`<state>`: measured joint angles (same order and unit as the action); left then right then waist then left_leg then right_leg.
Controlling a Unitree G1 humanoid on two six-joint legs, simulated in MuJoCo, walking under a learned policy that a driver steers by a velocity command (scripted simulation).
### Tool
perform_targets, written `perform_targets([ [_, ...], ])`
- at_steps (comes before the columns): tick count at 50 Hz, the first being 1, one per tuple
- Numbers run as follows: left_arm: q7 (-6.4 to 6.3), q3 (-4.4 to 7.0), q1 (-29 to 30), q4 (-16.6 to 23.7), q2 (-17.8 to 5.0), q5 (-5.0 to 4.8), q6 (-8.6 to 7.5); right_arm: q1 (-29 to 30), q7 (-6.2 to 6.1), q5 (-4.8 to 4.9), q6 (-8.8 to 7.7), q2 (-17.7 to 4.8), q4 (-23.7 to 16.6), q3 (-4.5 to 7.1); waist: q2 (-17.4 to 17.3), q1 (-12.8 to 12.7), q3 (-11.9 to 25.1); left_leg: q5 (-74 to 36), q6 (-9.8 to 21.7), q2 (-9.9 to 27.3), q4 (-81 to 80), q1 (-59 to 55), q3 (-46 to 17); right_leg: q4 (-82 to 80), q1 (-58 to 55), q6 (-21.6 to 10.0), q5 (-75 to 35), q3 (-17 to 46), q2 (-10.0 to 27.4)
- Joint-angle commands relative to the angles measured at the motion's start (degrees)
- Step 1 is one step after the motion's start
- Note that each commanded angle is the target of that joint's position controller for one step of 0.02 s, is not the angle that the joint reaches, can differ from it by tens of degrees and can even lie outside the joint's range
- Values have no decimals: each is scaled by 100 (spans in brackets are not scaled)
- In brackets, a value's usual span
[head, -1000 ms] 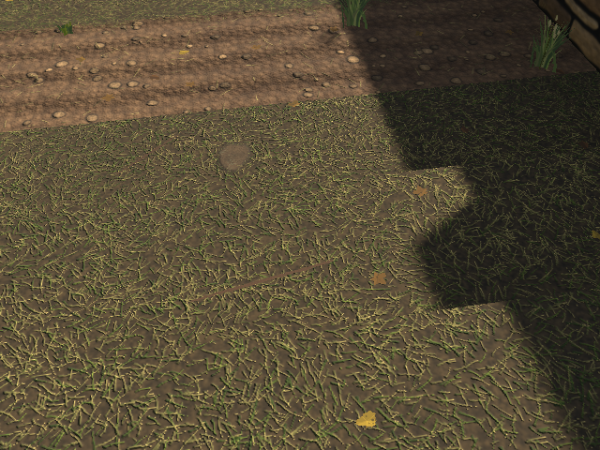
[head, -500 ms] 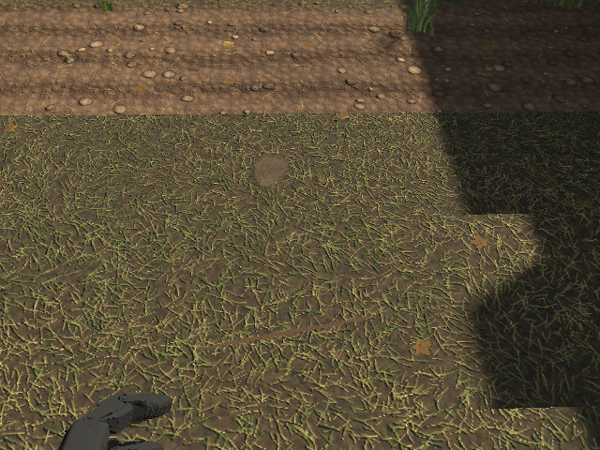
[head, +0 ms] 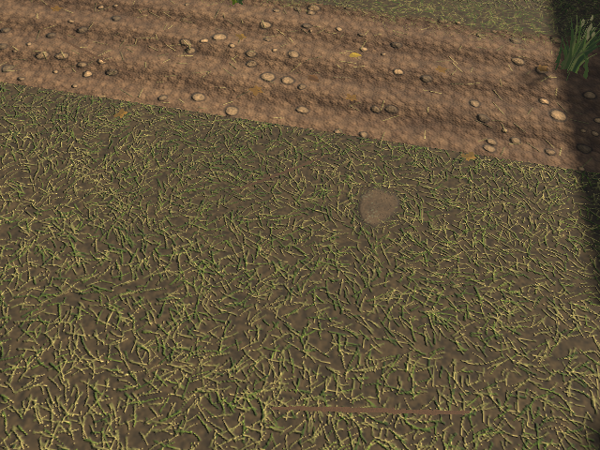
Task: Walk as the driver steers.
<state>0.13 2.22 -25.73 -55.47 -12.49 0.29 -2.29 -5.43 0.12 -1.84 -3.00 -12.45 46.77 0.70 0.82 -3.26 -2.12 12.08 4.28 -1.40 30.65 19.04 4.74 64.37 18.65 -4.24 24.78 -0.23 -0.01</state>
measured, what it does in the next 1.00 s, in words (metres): goes down, turning right: right foot, then left foot 0.15 m lower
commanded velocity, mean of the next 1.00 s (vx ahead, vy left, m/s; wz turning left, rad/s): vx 0.50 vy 0.00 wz -0.28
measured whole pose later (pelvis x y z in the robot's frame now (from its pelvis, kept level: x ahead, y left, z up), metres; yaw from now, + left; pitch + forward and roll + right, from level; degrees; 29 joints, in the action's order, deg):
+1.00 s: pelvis +0.52 -0.09 -0.11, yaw -18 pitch +0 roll -4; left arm -2.8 1.6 -28.7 -55.8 -16.0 2.9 -4.8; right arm -4.4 2.1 -2.2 -3.0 -15.8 46.2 3.5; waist -2.6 -5.0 -1.8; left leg -22.2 5.7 1.7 18.8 23.2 0.8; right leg 57.0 -3.8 -4.6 44.3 -2.0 -5.3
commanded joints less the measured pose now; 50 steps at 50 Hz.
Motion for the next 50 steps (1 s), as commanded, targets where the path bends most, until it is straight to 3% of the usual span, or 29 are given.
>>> perform_targets([
  [1,11,152,-190,289,-482,106,101,-854,-71,59,-87,-535,127,179,-652,282,-57,-1095,569,1700,-1884,-1091,-1512,94,1337,45,-472,314,463],
  [5,91,205,298,463,-359,85,290,-1069,-67,120,-276,-617,251,247,-523,114,-97,-1796,499,1559,-2112,-956,-674,-326,1436,109,-1253,287,448],
  [9,181,118,1313,879,-177,100,200,-1034,-138,188,-302,-649,336,238,-673,188,-224,-2125,340,1170,-2194,-589,204,-1989,940,96,-2502,-91,319],
  [12,194,83,1617,1031,-279,135,267,-1360,-154,135,-249,-783,473,286,-566,326,-94,-2648,409,1417,-1908,-1065,353,-2020,862,25,-2311,-314,264],
  [13,194,174,1319,898,-485,223,291,-1494,-159,4,-292,-853,472,314,-541,276,191,-3218,500,1699,-1485,-1491,308,-1059,946,-110,-2945,-366,291],
  [14,203,202,1268,926,-554,255,288,-1525,-149,-9,-281,-817,456,299,-378,213,194,-3391,522,1804,-1181,-1776,336,-1046,1227,-226,-2642,-163,408],
  [15,236,133,1723,1153,-431,146,270,-1428,-146,84,-168,-820,444,295,-395,322,-244,-3025,424,1767,-1387,-1651,424,-2181,1267,-225,-1203,-189,354],
  [16,257,136,1890,1195,-438,183,289,-1571,-164,36,-99,-963,500,337,-481,446,-312,-3597,419,1730,-1194,-1767,446,-2248,967,-273,-582,-580,79],
  [17,263,186,1491,1084,-548,261,315,-1518,-214,-32,-82,-1076,512,371,-568,228,-67,-4897,384,1897,-669,-1917,499,-1880,542,-453,-1064,-548,99],
  [18,221,202,1484,1117,-494,110,305,-1625,-215,60,8,-1141,545,371,-612,286,29,-4852,320,1774,-307,-2067,598,-2562,403,-525,26,-748,-250],
  [19,206,256,987,953,-586,141,270,-1725,-202,57,66,-1253,564,417,-564,109,270,-5047,310,1716,586,-2055,657,-2843,-205,-649,-108,-766,-418],
  [20,160,370,-5,680,-806,237,196,-1494,-175,109,90,-1267,490,431,-178,-462,742,-4344,101,1559,2159,-1361,806,-3737,-1439,-903,-482,-211,-272],
  [21,85,561,-172,652,-1646,209,143,-1747,-89,83,69,-617,183,314,1367,-144,990,268,-239,570,4229,1008,859,-4181,-3061,-1638,-1276,2548,1430],
  [22,119,544,-51,780,-1687,-46,99,-1230,-35,-18,11,-930,-48,392,1115,-240,982,1967,-387,-106,4772,2448,-212,-4770,-3319,-2296,-2132,4273,1898],
  [23,90,484,88,735,-1476,-98,102,-853,-3,25,-43,-1079,-118,439,473,-166,385,1574,-381,400,4495,2631,-689,-4655,-2896,-2112,-2647,3248,1799],
  [24,68,429,383,771,-1274,-81,104,-848,2,119,-79,-1089,-80,460,204,13,67,1216,-416,578,4060,2304,-689,-4632,-2236,-1904,-3265,2661,1621],
  [25,38,378,653,829,-1131,-74,100,-900,-27,105,-55,-1058,-2,474,-25,234,-111,1022,-478,725,3568,1955,-707,-4712,-1770,-1614,-3484,2137,1333],
  [28,-31,302,700,820,-1056,-77,25,-900,43,-93,238,-757,2,414,31,381,27,671,-700,585,2879,1258,-438,-4959,-1260,-1385,-3869,1567,880],
  [29,-13,311,570,759,-1131,60,-50,-988,81,-79,280,-745,48,425,20,356,91,149,-643,604,2923,1342,-422,-4974,-1353,-1366,-3902,1418,886],
  [30,-5,295,451,714,-1111,48,-96,-908,107,-57,295,-715,24,425,63,333,78,-119,-617,649,2803,1431,-422,-5015,-1336,-1314,-3972,1374,854],
  [32,-58,273,-35,435,-1117,-8,-229,-57,72,-7,280,-914,-271,517,256,93,-151,-692,-581,731,2200,2375,-737,-5140,-1985,-1004,-3141,1565,822],
  [34,-108,261,122,395,-1121,-12,-254,268,151,-51,241,-844,-343,489,263,94,-245,-1867,-552,591,1195,1955,-616,-5137,-1451,-876,-2255,1308,534],
  [38,-203,165,61,363,-989,84,-286,439,304,-43,152,-693,-315,430,296,20,-242,-3218,-302,590,715,1708,-593,-4455,-1079,-862,-1503,1217,649],
  [42,-285,132,-348,258,-1003,240,-326,898,273,14,129,-775,-502,418,225,-238,-624,-3193,-83,471,443,2402,-841,-3626,-1573,-835,-1498,1184,844],
  [45,-309,88,-641,153,-964,338,-342,1165,265,54,42,-583,-637,323,115,-498,-842,-3391,-36,358,-505,2013,-652,-3131,-1762,-644,-1791,874,750],
  [47,-331,37,-568,99,-937,344,-300,490,214,69,-21,-579,-378,337,-187,-229,-704,-3674,32,483,-1255,990,-584,-2315,-1800,-541,-2520,622,645],
  [48,-332,49,-502,49,-1031,289,-295,-296,168,8,-10,-663,-120,379,-182,79,-293,-3726,92,333,-1309,219,-357,-1459,-1898,-540,-3322,514,539],
  [49,-324,74,-394,19,-1098,251,-247,-1428,127,-67,3,-809,286,453,-176,579,201,-3596,201,179,-1324,-882,-202,-107,-1737,-521,-3825,368,440],
  [50,-290,105,-122,21,-1096,144,-194,-2501,127,-154,29,-1031,688,560,-456,1221,555,-3735,442,306,-1492,-2233,-210,2054,-916,-348,-3129,-70,55],
])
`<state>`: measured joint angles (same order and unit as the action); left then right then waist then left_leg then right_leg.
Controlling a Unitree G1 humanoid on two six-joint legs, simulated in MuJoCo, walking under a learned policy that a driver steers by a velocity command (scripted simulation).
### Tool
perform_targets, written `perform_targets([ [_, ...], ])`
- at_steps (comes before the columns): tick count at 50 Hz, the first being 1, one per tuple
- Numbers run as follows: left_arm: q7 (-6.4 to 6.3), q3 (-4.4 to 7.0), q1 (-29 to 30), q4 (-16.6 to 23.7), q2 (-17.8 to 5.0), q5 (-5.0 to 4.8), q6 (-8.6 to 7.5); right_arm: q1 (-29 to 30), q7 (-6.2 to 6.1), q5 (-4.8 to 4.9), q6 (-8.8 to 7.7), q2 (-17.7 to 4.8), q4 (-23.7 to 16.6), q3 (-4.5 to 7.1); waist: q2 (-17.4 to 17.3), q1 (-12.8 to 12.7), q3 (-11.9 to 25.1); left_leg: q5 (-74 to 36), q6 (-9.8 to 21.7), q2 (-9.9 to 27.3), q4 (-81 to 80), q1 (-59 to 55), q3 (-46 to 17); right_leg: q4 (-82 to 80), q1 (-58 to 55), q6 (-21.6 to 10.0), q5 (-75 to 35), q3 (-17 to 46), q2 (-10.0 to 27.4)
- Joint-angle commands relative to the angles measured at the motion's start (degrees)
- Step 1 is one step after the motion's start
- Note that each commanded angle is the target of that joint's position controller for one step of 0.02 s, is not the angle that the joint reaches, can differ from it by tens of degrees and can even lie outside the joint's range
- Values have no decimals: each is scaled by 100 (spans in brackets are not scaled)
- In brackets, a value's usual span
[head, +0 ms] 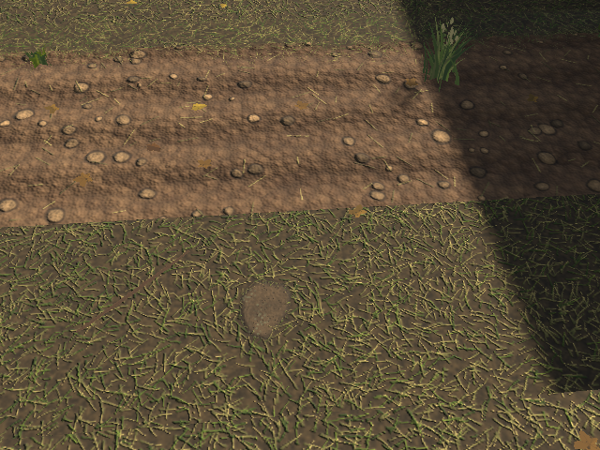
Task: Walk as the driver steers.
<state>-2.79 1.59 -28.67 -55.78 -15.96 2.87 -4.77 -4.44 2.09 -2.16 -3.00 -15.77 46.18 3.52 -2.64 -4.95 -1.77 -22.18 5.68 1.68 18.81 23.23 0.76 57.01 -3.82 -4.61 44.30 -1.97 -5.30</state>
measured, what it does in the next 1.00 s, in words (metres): goes down, turning left: right foot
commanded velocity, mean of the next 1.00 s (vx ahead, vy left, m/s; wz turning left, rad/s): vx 0.50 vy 0.00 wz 0.25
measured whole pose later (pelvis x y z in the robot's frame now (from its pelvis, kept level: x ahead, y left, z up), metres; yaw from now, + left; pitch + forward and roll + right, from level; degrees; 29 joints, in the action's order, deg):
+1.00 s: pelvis +0.47 +0.08 -0.03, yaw +16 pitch +1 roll -1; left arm -0.9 2.2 -31.6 -54.6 -12.7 1.5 -4.8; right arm -3.5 2.3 -2.6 -0.2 -15.1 47.2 3.2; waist -2.5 -5.7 0.8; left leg 1.3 0.8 4.7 51.5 36.1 -2.3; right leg 16.1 -2.5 -3.0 19.3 1.8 -3.5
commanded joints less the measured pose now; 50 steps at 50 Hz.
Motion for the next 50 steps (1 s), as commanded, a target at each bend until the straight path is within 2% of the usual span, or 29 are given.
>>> perform_targets([
  [1,66,140,-202,151,-269,-167,21,-2901,-14,-109,43,-1218,966,385,-1383,1009,914,-2995,528,842,1750,-4662,-530,5286,3775,30,135,-161,-89],
  [2,24,84,-613,415,-392,-446,-20,-3118,42,78,15,-1293,800,372,-1217,908,2213,-4315,1258,1833,2501,-6166,-2099,5804,4929,160,-95,587,143],
  [3,30,41,-109,589,-699,-369,-11,-2856,-13,189,52,-1251,626,417,-605,1278,2458,-721,1832,2182,1468,-6296,-3021,5338,6013,207,-907,494,475],
  [4,75,-5,585,689,-671,-176,-32,-2390,-181,145,119,-1118,530,394,-141,1217,1770,2178,1841,2029,349,-5040,-3445,4803,6126,237,-1599,428,708],
  [5,135,78,1143,825,-846,-25,-79,-1757,-246,182,65,-829,391,245,511,932,1070,2984,1458,1792,-104,-3662,-3274,3492,5657,225,-2590,608,944],
  [6,182,94,1157,838,-821,58,-18,-1656,-274,92,-7,-796,389,195,270,717,700,1955,1619,1875,-142,-2478,-3539,3041,5002,314,-2602,645,1006],
  [7,204,74,1342,908,-663,30,152,-1620,-276,118,-74,-709,515,155,564,401,92,1058,1476,1468,-290,-1126,-2965,1958,4352,517,-2506,665,1153],
  [8,235,28,1338,949,-440,64,265,-1621,-257,142,-109,-719,576,148,463,303,85,767,1365,1120,-347,-656,-2533,1250,3823,623,-2475,594,1147],
  [10,296,-55,1448,1078,-208,-11,268,-1563,-243,171,-123,-750,541,148,10,240,288,-5,1236,676,-395,-410,-1946,265,3302,677,-3068,374,1041],
  [14,304,-68,2299,1284,-225,-78,249,-1877,-179,276,-13,-583,499,149,2,565,335,500,833,389,-342,-945,-1875,-896,3312,601,-4235,339,857],
  [17,346,-64,3140,1584,-286,-87,245,-2315,-230,257,101,-615,513,165,166,899,56,1063,706,421,-327,-1732,-2241,-1506,3921,616,-4393,423,770],
  [20,394,-80,3459,1729,-261,-119,159,-2584,-276,164,132,-629,557,155,3,1042,-88,1009,694,548,-136,-2255,-2305,-2149,3875,511,-4085,385,652],
  [23,385,-53,2977,1609,-284,-134,121,-2454,-304,114,110,-714,525,154,-166,796,-116,662,524,513,108,-1905,-2247,-2564,2629,324,-3488,206,383],
  [24,358,-21,2360,1410,-322,-105,88,-2287,-292,137,88,-690,495,137,-158,476,71,161,420,402,555,-1587,-2136,-2639,1711,199,-3511,202,256],
  [25,305,75,1589,1211,-569,-50,34,-2111,-263,180,45,-706,429,136,174,57,381,225,243,97,1562,-1212,-1819,-3040,738,-5,-3464,610,552],
  [26,212,201,631,1159,-1063,-2,-2,-2085,-245,221,-34,-471,177,69,1000,-258,1253,1947,48,-267,3200,-599,-1298,-3382,-475,-344,-2880,2159,1912],
  [27,191,313,596,1042,-1399,-84,139,-2882,-245,267,-25,-329,240,62,1927,152,1510,5447,-113,-1013,4368,766,-779,-3879,-1179,-1057,-2495,4170,2883],
  [28,230,275,812,1061,-948,-211,226,-2491,-274,75,34,-812,343,151,1003,135,626,5261,-87,-668,4749,1489,-840,-3985,-526,-1105,-1882,4173,2699],
  [29,275,188,1281,1191,-604,-195,229,-2020,-231,59,38,-778,262,167,548,254,3,4735,-130,-498,4677,1377,-925,-4122,267,-1032,-2440,3371,2428],
  [30,313,135,1497,1205,-408,-147,199,-1796,-193,74,46,-618,194,135,444,381,-154,4487,-183,-357,4441,1162,-876,-4275,738,-932,-3181,2837,2185],
  [31,323,118,1463,1159,-371,-148,147,-1763,-171,50,98,-544,179,123,643,485,-166,4405,-239,-231,4184,946,-843,-4363,956,-814,-3750,2416,1991],
  [34,364,155,1196,972,-457,-214,-5,-1695,-143,18,233,-428,196,88,795,612,88,4073,-387,-201,3754,623,-742,-4512,1044,-736,-4776,1848,1740],
  [37,337,183,848,778,-604,-308,-31,-981,-78,8,264,-393,-29,70,681,542,24,3461,-457,-42,3282,1083,-562,-4729,807,-753,-5234,1540,1684],
  [38,336,220,674,686,-665,-286,-4,-920,-34,-35,280,-282,-27,23,706,509,111,3238,-496,-4,3410,1041,-372,-4737,819,-784,-5503,1410,1660],
  [40,331,194,469,605,-581,-283,56,-702,1,1,299,-263,-66,-13,649,470,42,2864,-513,136,3218,1146,-285,-4764,801,-791,-5695,1215,1606],
  [41,351,223,286,566,-642,-160,19,-741,23,7,312,-304,16,11,740,424,186,2373,-427,162,3627,1189,-230,-4644,678,-857,-5526,1195,1692],
  [45,312,210,-154,439,-558,-170,14,-15,36,-73,303,-431,-117,53,593,253,-243,2310,-361,292,3567,1862,-150,-4485,408,-960,-5117,1368,1764],
  [47,198,229,-721,196,-539,-128,-18,654,15,-91,240,-460,-358,94,868,7,-475,2155,-402,490,3455,2841,-566,-4205,-529,-1021,-5047,1848,1994],
  [50,48,370,-1231,96,-811,-103,-77,1567,3,-17,50,-626,-660,154,720,-397,-627,2428,-579,561,2803,4127,-720,-3975,-1722,-1087,-4525,2250,2113],
])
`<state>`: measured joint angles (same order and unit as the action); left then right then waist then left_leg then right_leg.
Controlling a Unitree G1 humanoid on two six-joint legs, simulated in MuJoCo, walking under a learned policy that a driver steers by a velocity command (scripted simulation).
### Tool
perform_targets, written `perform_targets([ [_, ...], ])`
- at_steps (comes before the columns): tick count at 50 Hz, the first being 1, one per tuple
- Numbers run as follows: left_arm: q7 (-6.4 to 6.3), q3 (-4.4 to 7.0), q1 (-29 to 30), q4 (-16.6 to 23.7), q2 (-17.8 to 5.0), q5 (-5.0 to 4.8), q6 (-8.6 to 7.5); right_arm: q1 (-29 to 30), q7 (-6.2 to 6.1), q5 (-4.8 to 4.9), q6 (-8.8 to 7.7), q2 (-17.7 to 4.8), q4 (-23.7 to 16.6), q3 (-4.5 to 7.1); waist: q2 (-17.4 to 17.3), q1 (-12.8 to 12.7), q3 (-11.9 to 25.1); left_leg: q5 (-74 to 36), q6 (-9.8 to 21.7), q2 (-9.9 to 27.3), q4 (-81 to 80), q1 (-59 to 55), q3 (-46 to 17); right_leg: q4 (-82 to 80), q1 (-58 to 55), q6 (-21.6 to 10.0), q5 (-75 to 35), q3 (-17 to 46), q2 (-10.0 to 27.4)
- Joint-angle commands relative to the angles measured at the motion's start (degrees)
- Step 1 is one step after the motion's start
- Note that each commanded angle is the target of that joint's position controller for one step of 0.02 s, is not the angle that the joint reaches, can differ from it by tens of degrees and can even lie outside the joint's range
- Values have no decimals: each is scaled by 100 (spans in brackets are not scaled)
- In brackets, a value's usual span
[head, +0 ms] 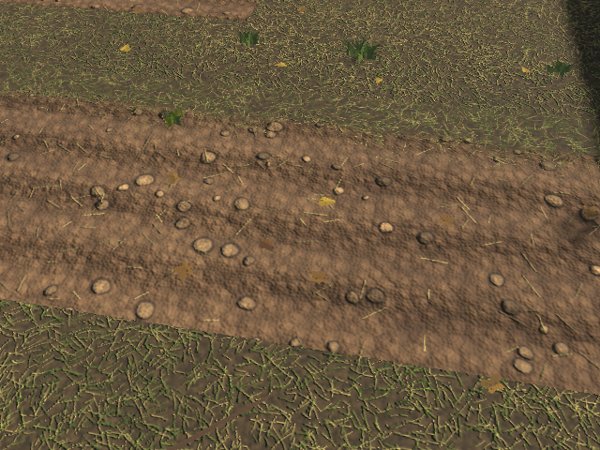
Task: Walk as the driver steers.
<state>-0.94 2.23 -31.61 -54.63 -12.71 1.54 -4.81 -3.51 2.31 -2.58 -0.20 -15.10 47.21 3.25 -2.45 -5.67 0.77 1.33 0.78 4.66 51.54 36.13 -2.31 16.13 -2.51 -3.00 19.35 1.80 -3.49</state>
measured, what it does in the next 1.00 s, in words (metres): goes down, turning right: left foot 0.15 m lower, then right foot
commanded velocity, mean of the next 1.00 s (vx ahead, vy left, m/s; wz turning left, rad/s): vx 0.50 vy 0.00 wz -0.34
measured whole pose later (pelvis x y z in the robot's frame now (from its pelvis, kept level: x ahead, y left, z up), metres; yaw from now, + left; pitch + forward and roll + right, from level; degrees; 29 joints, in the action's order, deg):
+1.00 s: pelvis +0.51 +0.03 -0.14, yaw -21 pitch -1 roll +0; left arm 0.1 2.5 -17.4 -54.7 -12.6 1.0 -4.0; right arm -16.4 1.7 -1.4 -0.2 -13.5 52.6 3.6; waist -1.8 0.9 -3.2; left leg 11.3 1.9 4.7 58.7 34.5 -2.0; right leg 15.8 3.6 -5.8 11.7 -7.1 -3.8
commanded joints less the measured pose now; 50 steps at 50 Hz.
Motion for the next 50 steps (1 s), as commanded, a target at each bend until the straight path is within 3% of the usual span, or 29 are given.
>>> perform_targets([
  [1,-186,323,-948,2,-1143,44,-81,1673,-13,24,-281,-647,-818,171,679,-383,-878,-6,-145,259,-572,2856,-425,207,-1841,-1214,-2016,1907,1884],
  [2,-226,317,-603,36,-1060,18,-145,1685,17,63,-332,-695,-886,178,621,-157,-1102,-584,-205,402,-1253,2300,-667,217,-1121,-1034,-1626,1778,1739],
  [4,-164,254,20,246,-854,7,-182,1514,153,121,-324,-295,-804,57,385,-109,-940,-2107,-164,135,-2094,201,-159,410,718,-804,-736,1317,1222],
  [6,-109,235,228,338,-809,-51,-169,1142,254,237,-263,-210,-626,33,452,-71,-754,-2882,-78,15,-2250,-1471,-24,636,1845,-557,-248,1098,989],
  [8,-147,273,224,404,-884,54,-120,895,181,202,-245,-406,-459,62,520,-131,-825,-2768,-115,193,-2747,-1411,-270,1297,1209,-439,-244,1210,936],
  [10,-240,263,6,262,-811,182,73,-35,-5,134,-311,-576,-111,122,371,190,-343,-3149,-132,312,-3479,-1969,-230,3176,467,-414,-771,1126,660],
  [11,-247,298,5,207,-868,105,161,-1060,-94,78,-356,-708,274,195,-33,651,48,-3539,-202,235,-3880,-3126,30,4628,754,-365,-967,940,463],
  [12,-222,334,-68,129,-881,-40,214,-2101,-140,-62,-367,-1001,607,311,-585,1140,472,-3520,-231,360,-3633,-4656,143,6455,1789,-294,254,756,158],
  [13,-181,335,-689,-45,-464,-286,229,-2642,-70,-229,-447,-1146,688,230,-1329,924,1039,-5722,-330,1004,-1576,-6249,-171,8869,3611,-73,3617,724,-332],
  [14,-279,248,-1453,44,-358,-461,157,-2839,53,-13,-394,-1250,749,281,-1752,462,1985,-6734,-157,1987,-455,-7313,-922,9598,4941,-75,3361,770,120],
  [15,-316,194,-1045,-36,-416,-379,133,-2700,98,88,-281,-1106,595,306,-1380,740,2131,-4653,17,2058,-1067,-6725,-1405,9787,5333,-69,2632,495,367],
  [16,-282,143,-726,174,-342,-214,213,-2214,5,96,-258,-1362,568,374,-1677,506,1819,-770,571,2416,-2504,-5501,-2335,10023,5630,3,1621,15,382],
  [17,-167,172,256,245,-590,106,306,-1341,-103,91,-303,-662,151,173,-506,570,945,1046,446,1916,-3243,-3825,-1732,8942,5053,-97,386,92,772],
  [18,-12,201,624,439,-585,135,423,-1196,-190,38,-393,-794,135,161,-1071,493,616,999,908,2246,-3338,-2913,-1927,8938,4764,-83,299,-57,783],
  [19,57,182,951,509,-562,170,533,-1201,-181,45,-467,-683,214,129,-738,418,167,614,974,2150,-3402,-2215,-1755,8765,4601,-107,435,3,910],
  [20,126,214,1270,604,-576,105,562,-1006,-153,92,-556,-457,258,65,-447,252,-333,739,686,1769,-3601,-1663,-1110,7428,4470,-127,-442,369,1045],
  [21,228,168,1607,744,-408,-8,568,-970,-191,101,-605,-448,364,62,-573,152,-694,950,563,1420,-3998,-1105,-651,6315,4135,9,-963,230,983],
  [23,330,133,1758,779,-278,114,492,-1260,-257,117,-682,-312,462,19,-620,215,-565,-251,760,1348,-3863,-1659,-241,5298,4110,56,-1630,163,842],
  [25,384,52,1998,857,-116,51,459,-1532,-294,165,-640,-196,524,-14,-517,255,-382,-1240,783,1283,-3769,-2182,230,4250,3973,-44,-1838,11,791],
  [32,559,-21,3607,1384,-162,45,431,-2448,-374,113,-409,-536,711,69,-5,804,-747,-1332,571,1294,-3785,-3668,1042,2362,3767,-457,-1194,-815,539],
  [34,496,-19,3563,1394,-160,96,415,-2652,-372,86,-325,-643,794,88,-60,811,-582,-2691,595,1255,-3153,-3959,1240,2043,3283,-584,-443,-1016,232],
  [36,403,83,2539,1071,-345,141,327,-2675,-353,97,-251,-737,812,83,-72,371,40,-3793,553,1172,-1597,-3764,1506,1524,1796,-807,-401,-1053,-180],
  [37,309,209,1489,751,-664,215,274,-2479,-323,150,-252,-683,670,46,164,-97,649,-2840,378,1047,-262,-2728,1613,1223,179,-1088,-600,-290,248],
  [38,200,360,911,690,-1371,235,277,-2579,-171,258,-304,-24,222,-126,1509,-24,1480,1645,40,213,1938,-310,1683,897,-1926,-1834,-508,2582,2275],
  [39,127,379,595,648,-1475,31,406,-2050,-180,201,-288,-529,194,39,913,-252,1571,2924,-27,-403,2795,524,756,45,-1870,-2027,-864,3851,2822],
  [40,67,340,1035,607,-1333,-18,424,-1493,-192,198,-289,-545,27,66,571,-114,616,2486,79,-32,2792,992,427,149,-1312,-1798,-1554,2594,2551],
  [42,81,184,1804,610,-779,-77,307,-1751,-175,231,-264,-301,237,37,355,497,-166,2004,171,250,1687,118,215,-153,305,-1175,-2401,1222,1913],
  [44,86,129,2006,560,-566,-40,165,-2176,-123,78,-81,-151,504,24,521,749,-253,1693,134,132,1381,-670,168,-477,1042,-916,-2449,585,1624],
  [50,71,157,1445,232,-642,-69,-79,-1261,-54,121,-9,-130,335,117,529,660,-561,491,80,14,482,162,-57,-987,782,-721,-2102,-149,1566],
])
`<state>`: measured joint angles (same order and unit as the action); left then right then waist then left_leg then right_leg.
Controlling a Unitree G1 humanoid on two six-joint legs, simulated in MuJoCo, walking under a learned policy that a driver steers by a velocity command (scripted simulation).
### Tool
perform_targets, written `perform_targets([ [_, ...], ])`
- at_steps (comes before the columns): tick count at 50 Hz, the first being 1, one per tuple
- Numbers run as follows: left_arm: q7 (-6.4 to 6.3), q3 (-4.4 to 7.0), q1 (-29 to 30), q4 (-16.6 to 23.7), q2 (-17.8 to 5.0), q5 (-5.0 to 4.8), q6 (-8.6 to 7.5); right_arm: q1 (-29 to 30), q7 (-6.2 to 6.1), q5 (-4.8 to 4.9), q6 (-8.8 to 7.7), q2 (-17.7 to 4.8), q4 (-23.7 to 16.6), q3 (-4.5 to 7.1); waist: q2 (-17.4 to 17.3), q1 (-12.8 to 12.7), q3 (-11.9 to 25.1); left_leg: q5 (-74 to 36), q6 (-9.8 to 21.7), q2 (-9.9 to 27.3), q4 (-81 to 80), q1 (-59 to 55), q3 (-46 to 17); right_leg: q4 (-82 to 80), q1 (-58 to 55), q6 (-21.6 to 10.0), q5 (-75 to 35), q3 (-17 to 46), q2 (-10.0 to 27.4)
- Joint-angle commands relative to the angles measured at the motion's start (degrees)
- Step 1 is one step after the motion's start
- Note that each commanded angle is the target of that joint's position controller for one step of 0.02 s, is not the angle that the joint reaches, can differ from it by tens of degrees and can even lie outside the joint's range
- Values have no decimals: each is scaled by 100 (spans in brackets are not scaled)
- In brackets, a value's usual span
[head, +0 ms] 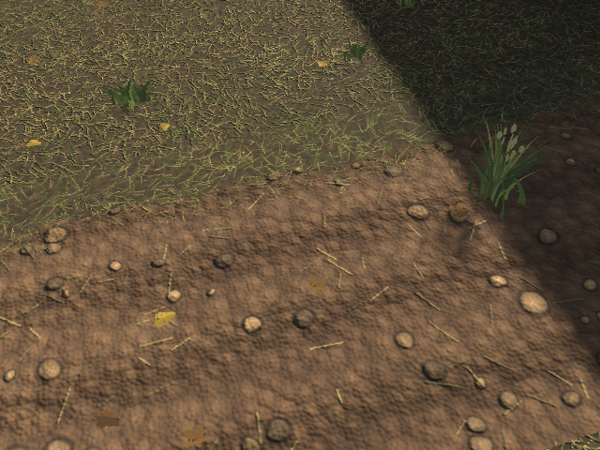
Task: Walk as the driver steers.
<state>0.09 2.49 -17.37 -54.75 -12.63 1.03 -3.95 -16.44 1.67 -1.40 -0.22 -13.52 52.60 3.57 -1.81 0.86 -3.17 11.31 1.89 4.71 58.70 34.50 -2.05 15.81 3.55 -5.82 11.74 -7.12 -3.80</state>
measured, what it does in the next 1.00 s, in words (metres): walks ahead: left foot, then right foot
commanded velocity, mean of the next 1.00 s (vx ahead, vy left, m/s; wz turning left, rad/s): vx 0.50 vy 0.00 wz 0.21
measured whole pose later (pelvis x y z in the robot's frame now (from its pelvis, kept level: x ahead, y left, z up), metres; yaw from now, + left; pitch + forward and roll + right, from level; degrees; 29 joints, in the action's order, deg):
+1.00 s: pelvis +0.54 +0.11 -0.01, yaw +13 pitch +0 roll +0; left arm 1.1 3.3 -14.7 -50.4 -15.2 0.4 -2.5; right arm -14.9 0.2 -2.3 -4.1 -14.6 49.8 1.5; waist -1.5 0.4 -3.6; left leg 18.5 2.5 -0.8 67.7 21.4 -0.9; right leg 25.3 16.4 -6.9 8.4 -1.2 -6.9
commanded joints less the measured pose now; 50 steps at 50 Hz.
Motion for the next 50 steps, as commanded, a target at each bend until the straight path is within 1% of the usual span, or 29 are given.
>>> perform_targets([
  [1,-48,119,-47,210,-611,-22,-175,228,10,-5,-23,-273,-249,80,471,-36,-220,-700,-37,-12,-461,434,-67,-981,92,-417,-1354,633,1597],
  [6,-122,81,-452,-8,-581,-24,-214,1084,86,-43,-87,-105,-538,-37,549,-262,-396,-1280,65,-91,-1729,289,453,-863,-282,-338,-1940,40,1665],
  [8,-160,92,-681,-114,-660,1,-187,1337,115,-69,-97,-113,-680,-60,531,-341,-429,-1011,213,-171,-2034,296,649,-647,-678,-330,-2439,-65,1796],
  [10,-185,107,-684,-155,-755,29,-154,1332,131,-82,-103,-159,-744,-50,577,-252,-364,-512,416,-340,-2267,48,845,-214,-978,-253,-3543,-243,1868],
  [12,-202,138,-601,-152,-912,59,-113,883,107,-94,-96,-285,-657,15,742,-4,-14,172,683,-729,-2295,-683,1131,736,-1117,-174,-5393,-432,1896],
  [13,-199,161,-563,-129,-999,77,-64,351,91,-88,-119,-392,-506,75,736,224,333,373,834,-940,-2433,-1280,1171,1618,-1083,-139,-5734,-497,1877],
  [14,-184,172,-491,-58,-1063,41,-23,-453,61,-125,-173,-559,-257,172,581,604,799,148,1025,-1044,-2964,-2433,1012,2871,-569,-15,-5103,-625,1759],
  [15,-148,114,-500,140,-878,4,-30,-1177,-20,-175,-195,-1120,-146,349,-62,887,1388,710,1409,90,-3278,-3808,-549,4707,697,166,-2957,-663,1533],
  [16,-7,64,-562,542,-429,-114,-90,-837,-24,-47,-145,-1618,-305,462,-1459,433,1850,511,2390,1605,-4153,-5226,-4077,6762,3127,493,1851,-79,57],
  [17,13,125,117,650,-877,-3,-150,-739,-40,88,-77,-1526,-277,443,-242,592,1503,271,2223,1452,-4299,-4991,-3618,6798,3764,376,1456,934,420],
  [18,34,102,343,748,-765,-73,-230,-410,-90,86,-77,-1257,-275,369,4,433,802,-157,2052,1338,-4321,-4253,-2821,6459,3846,343,953,948,682],
  [19,11,96,262,694,-703,-83,-264,-206,-115,62,-98,-939,-260,278,373,160,301,-969,1761,1067,-4433,-3488,-2267,5836,3549,367,680,924,887],
  [21,8,82,89,666,-609,124,-64,95,-172,112,-183,-700,-315,185,246,-165,210,-1760,1467,532,-4543,-2783,-1526,5207,2899,525,576,938,1030],
  [23,35,85,93,732,-561,171,107,-23,-167,166,-293,-804,-302,190,122,-234,307,-2185,1465,321,-4590,-2675,-1306,4896,2830,689,483,837,981],
  [25,57,83,388,869,-538,165,184,-197,-159,163,-328,-963,-289,223,54,-190,223,-2146,1419,190,-4681,-2584,-1224,4470,3028,824,186,741,966],
  [28,91,76,1028,1077,-537,142,207,-560,-160,157,-329,-899,-229,188,-97,51,60,-2204,1194,116,-4788,-2845,-1158,3678,3448,878,-511,641,992],
  [31,144,41,1458,1216,-500,110,183,-881,-172,150,-347,-824,-125,138,-167,248,62,-2549,959,123,-4773,-3309,-1050,2958,3559,785,-1069,582,939],
  [36,205,-26,2124,1447,-509,30,115,-1145,-234,26,-395,-790,6,58,-186,462,-130,-3014,871,404,-4827,-4049,-769,2089,3562,437,-1164,355,760],
  [39,201,4,1797,1419,-611,0,86,-860,-309,-43,-424,-922,21,51,-210,146,-97,-4296,748,583,-4519,-4214,-420,1644,2823,89,-620,302,470],
  [41,111,104,782,1099,-800,-19,70,-733,-339,-95,-428,-1033,47,61,-259,-301,419,-5841,602,553,-3329,-4289,-162,1512,1676,-153,-167,198,39],
  [42,64,161,-83,814,-863,14,34,-638,-333,-78,-405,-1062,34,57,-119,-704,823,-5712,514,403,-2220,-4005,54,1109,690,-298,-402,202,-43],
  [43,-3,265,-996,621,-1199,128,17,-626,-328,-42,-433,-932,-122,-9,279,-1022,1374,-4087,419,185,-618,-2922,246,1060,-685,-643,-83,1368,885],
  [44,8,425,-1138,583,-1776,167,49,-1150,-228,106,-459,-499,-252,-75,1636,-591,1726,545,84,-1071,1640,-683,526,593,-2005,-1630,-150,4445,2352],
  [45,104,361,-597,607,-1420,-111,110,-831,-231,-88,-490,-873,-285,-20,922,-431,1483,1418,187,-912,2039,-32,-224,72,-1703,-1604,-67,5082,2301],
  [46,130,324,-94,747,-1238,-135,126,-420,-195,-72,-532,-907,-431,-19,572,-289,751,960,188,-577,1891,201,-296,32,-968,-1509,-38,4152,2162],
  [47,140,269,75,764,-993,-82,120,-125,-171,-59,-569,-877,-514,-45,152,-245,418,710,151,-384,1593,125,-237,-104,-395,-1373,-523,3630,1916],
  [48,108,236,96,730,-895,-69,104,-29,-154,-70,-528,-806,-570,-54,78,-111,200,663,94,-249,1271,-22,-218,-184,51,-1222,-959,3235,1671],
  [49,76,198,98,657,-799,-86,80,-67,-141,-116,-433,-740,-618,-81,173,40,194,631,-2,-148,969,-274,-204,-274,373,-1075,-1266,2910,1425],
  [50,64,203,32,627,-850,-104,44,-121,-124,-136,-345,-664,-634,-103,296,96,253,639,-93,-124,751,-417,-156,-321,505,-1041,-1461,2734,1317],
])
Keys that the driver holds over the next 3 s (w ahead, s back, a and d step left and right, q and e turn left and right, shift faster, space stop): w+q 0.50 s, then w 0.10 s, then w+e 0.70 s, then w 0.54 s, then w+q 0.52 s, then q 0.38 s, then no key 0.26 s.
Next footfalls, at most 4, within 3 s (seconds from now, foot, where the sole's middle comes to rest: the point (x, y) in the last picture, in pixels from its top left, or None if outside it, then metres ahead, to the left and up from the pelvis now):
0.28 left None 0.28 0.13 -0.78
0.84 right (283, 387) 0.64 0.09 -0.78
1.40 left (206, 296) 0.90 0.30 -0.78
1.92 right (287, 220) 1.15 0.08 -0.78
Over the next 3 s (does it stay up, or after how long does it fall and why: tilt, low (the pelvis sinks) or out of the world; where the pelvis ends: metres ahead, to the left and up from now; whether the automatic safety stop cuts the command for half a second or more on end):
stays up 1.40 0.21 -0.01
